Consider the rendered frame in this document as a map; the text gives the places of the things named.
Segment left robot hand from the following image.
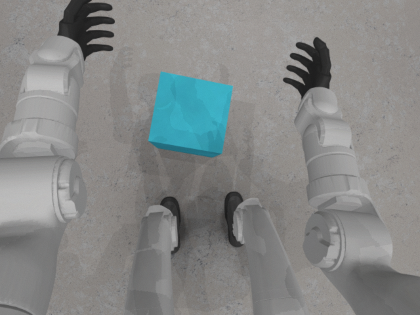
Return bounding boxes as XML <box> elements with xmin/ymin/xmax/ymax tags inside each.
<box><xmin>58</xmin><ymin>0</ymin><xmax>115</xmax><ymax>61</ymax></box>

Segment right robot forearm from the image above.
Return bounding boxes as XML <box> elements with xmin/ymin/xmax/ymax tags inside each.
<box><xmin>294</xmin><ymin>87</ymin><xmax>392</xmax><ymax>241</ymax></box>

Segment right robot hand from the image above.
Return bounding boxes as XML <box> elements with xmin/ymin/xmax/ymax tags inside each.
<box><xmin>283</xmin><ymin>37</ymin><xmax>331</xmax><ymax>99</ymax></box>

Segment robot right shin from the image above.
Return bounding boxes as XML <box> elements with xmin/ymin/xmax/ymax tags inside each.
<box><xmin>232</xmin><ymin>198</ymin><xmax>270</xmax><ymax>237</ymax></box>

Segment carton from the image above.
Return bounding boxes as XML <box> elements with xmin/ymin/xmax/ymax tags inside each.
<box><xmin>148</xmin><ymin>72</ymin><xmax>233</xmax><ymax>158</ymax></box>

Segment robot left foot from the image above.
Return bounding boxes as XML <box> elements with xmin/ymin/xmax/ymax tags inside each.
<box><xmin>160</xmin><ymin>197</ymin><xmax>180</xmax><ymax>254</ymax></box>

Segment left robot forearm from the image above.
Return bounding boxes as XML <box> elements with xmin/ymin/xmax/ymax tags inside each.
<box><xmin>0</xmin><ymin>35</ymin><xmax>85</xmax><ymax>160</ymax></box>

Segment left robot upper arm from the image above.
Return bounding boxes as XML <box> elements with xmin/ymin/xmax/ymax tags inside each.
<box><xmin>0</xmin><ymin>156</ymin><xmax>87</xmax><ymax>315</ymax></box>

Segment right robot upper arm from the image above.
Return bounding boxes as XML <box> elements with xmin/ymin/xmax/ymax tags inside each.
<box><xmin>303</xmin><ymin>209</ymin><xmax>420</xmax><ymax>315</ymax></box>

